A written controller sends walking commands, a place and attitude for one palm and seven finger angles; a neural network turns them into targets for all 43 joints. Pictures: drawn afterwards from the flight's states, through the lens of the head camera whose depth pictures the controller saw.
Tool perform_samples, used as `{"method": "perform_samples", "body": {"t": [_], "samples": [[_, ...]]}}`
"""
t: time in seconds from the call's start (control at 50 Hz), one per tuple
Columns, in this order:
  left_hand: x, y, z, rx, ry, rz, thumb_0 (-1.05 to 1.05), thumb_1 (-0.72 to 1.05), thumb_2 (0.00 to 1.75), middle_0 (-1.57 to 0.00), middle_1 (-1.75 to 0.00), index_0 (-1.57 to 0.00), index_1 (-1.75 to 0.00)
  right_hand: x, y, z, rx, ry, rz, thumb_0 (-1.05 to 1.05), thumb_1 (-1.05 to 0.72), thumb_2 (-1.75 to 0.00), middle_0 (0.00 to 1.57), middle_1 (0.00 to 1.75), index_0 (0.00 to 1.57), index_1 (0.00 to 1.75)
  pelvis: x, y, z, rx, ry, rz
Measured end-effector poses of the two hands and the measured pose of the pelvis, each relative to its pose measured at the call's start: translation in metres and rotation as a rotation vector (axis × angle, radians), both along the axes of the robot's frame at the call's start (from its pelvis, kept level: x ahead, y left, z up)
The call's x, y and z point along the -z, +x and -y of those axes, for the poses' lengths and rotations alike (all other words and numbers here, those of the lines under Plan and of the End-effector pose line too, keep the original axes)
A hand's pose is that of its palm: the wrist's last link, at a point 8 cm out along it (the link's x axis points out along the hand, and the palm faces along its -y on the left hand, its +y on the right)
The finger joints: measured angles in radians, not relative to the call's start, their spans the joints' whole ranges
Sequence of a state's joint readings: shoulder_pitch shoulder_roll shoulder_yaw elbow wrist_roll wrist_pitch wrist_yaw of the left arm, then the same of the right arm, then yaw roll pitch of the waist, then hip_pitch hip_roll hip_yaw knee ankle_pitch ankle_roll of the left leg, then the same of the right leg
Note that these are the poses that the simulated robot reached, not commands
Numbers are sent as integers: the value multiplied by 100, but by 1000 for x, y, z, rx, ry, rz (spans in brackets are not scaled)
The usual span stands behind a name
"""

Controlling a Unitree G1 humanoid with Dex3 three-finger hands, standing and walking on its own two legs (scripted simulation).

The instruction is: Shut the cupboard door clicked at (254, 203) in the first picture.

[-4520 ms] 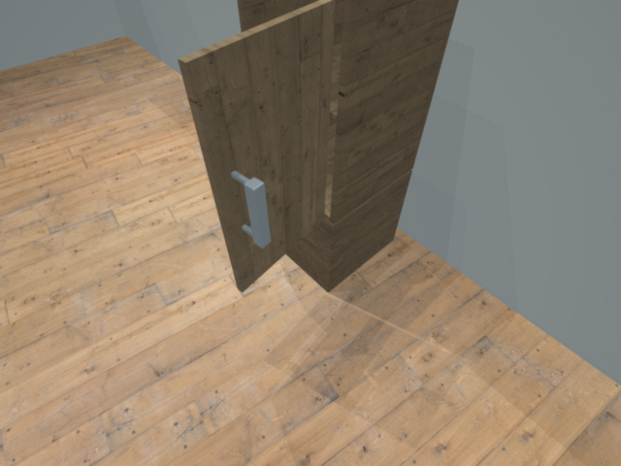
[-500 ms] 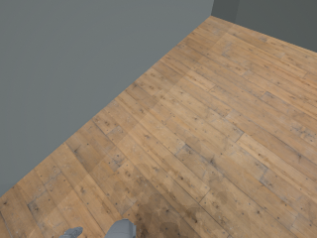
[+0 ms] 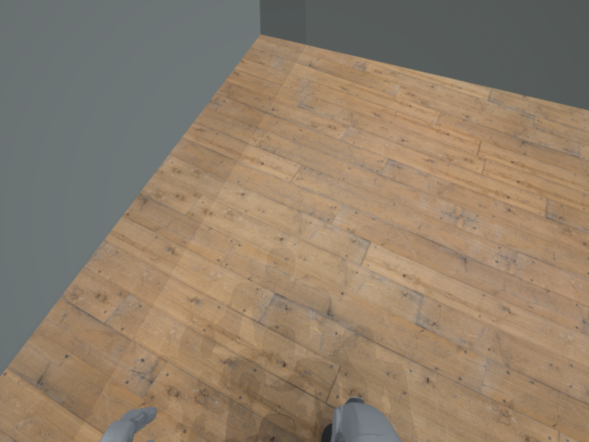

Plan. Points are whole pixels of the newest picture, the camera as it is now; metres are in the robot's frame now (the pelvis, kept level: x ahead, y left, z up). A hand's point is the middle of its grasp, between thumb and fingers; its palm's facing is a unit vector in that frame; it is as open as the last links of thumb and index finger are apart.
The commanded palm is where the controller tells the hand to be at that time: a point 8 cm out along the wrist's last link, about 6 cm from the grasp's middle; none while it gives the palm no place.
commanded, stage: walk around to get in front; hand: left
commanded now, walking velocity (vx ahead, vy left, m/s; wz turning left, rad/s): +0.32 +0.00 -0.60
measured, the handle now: out of the picture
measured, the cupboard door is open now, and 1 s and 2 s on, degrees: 98 98 98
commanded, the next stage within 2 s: walk to a spot facing it in 0.64 s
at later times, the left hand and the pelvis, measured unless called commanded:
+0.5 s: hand (223, 352) +0.26 +0.12 -0.16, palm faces -0.13 -0.97 -0.21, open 7.3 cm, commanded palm none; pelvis +0.22 -0.07 +0.00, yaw -12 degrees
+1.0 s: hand (300, 196) +0.61 +0.00 -0.16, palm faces -0.34 -0.91 -0.22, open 7.4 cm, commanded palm none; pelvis +0.42 -0.13 -0.02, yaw -17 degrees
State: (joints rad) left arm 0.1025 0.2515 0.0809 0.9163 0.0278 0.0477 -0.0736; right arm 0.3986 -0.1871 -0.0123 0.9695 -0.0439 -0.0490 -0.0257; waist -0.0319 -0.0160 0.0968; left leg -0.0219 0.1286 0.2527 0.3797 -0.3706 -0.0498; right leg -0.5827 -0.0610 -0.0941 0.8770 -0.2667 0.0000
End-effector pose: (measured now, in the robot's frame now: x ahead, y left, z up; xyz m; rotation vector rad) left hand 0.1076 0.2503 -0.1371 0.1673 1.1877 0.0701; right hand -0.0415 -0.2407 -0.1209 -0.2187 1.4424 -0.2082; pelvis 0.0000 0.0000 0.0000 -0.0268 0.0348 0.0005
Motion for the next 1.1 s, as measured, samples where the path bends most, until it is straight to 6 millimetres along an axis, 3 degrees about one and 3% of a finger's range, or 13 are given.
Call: {"method": "perform_samples", "body": {"t": [0.1, 0.16, 0.2, 0.3, 0.38, 0.58, 0.64, 0.7, 0.78, 0.86, 0.94, 1.02, 1.1], "samples": [[8, 98, 41, 124, 18, 100, 1, 91, 90, -20, -30, -19, -29, 23, -20, 16, 131, 38, -130, 1, -90, -90, 20, 30, 20, 30, 23, 46, 27, 57, 28, 16], [8, 129, 60, 136, 32, 148, 1, 91, 90, -20, -30, -19, -29, 33, 3, 30, 176, 53, -143, 1, -91, -90, 20, 30, 20, 30, 27, 66, 41, 90, 32, 36], [3, 135, 70, 140, 37, 122, 0, 91, 90, -20, -30, -19, -29, 32, 38, 41, 183, 49, -80, 1, -91, -90, 20, 30, 20, 30, 20, 80, 47, 105, 30, 41], [-5, 137, 87, 155, 40, 18, 0, 91, 90, -20, -30, -19, -30, 16, 148, 64, 160, 38, 149, 1, -91, -90, 20, 30, 19, 30, 1, 117, 59, 156, 47, 22], [-10, 145, 85, 126, 51, -36, 0, 93, 90, -20, -30, -20, -30, 6, 228, 74, 129, 42, 284, 1, -91, -90, 20, 30, 19, 30, -5, 153, 65, 186, 48, 7], [5, 171, 71, 48, 59, -204, 0, 92, 90, -20, -30, -20, -30, -4, 405, 75, 45, 30, 445, 1, -91, -90, 20, 30, 19, 30, 5, 263, 64, 246, 40, 9], [19, 193, 66, 71, 55, -275, 1, 91, 90, -20, -30, -20, -30, -1, 440, 77, 59, -6, 513, 1, -91, -90, 20, 30, 20, 30, 17, 297, 60, 294, 27, 16], [21, 239, 70, 134, 56, -276, 1, 91, 90, -20, -30, -19, -30, -3, 437, 78, 112, -22, 493, 1, -91, -90, 20, 30, 20, 30, 14, 321, 65, 333, 40, 32], [12, 325, 92, 209, 39, -175, 1, 91, 90, -20, -30, -19, -29, 1, 404, 80, 206, -22, 349, 0, -91, -90, 20, 30, 20, 30, 3, 349, 75, 364, 31, 35], [-1, 412, 131, 292, 33, -38, 1, 92, 90, -20, -30, -19, -29, 10, 360, 81, 304, 4, 166, 0, -91, -90, 20, 30, 20, 30, -1, 376, 90, 367, 19, 35], [-4, 480, 175, 352, 35, 85, 1, 91, 90, -20, -30, -19, -29, 26, 324, 86, 388, 53, 0, 1, -91, -90, 20, 30, 20, 30, 9, 404, 119, 337, 38, 45], [-6, 514, 209, 344, 25, 153, 0, 91, 90, -20, -30, -19, -29, 33, 318, 97, 410, 87, -116, 1, -91, -90, 20, 30, 19, 30, 15, 423, 137, 279, 36, 45], [-9, 517, 219, 278, -3, 156, 0, 91, 90, -20, -30, -20, -30, 24, 354, 114, 361, 80, -101, 1, -91, -90, 20, 30, 19, 30, 7, 436, 144, 221, 41, 46]]}}
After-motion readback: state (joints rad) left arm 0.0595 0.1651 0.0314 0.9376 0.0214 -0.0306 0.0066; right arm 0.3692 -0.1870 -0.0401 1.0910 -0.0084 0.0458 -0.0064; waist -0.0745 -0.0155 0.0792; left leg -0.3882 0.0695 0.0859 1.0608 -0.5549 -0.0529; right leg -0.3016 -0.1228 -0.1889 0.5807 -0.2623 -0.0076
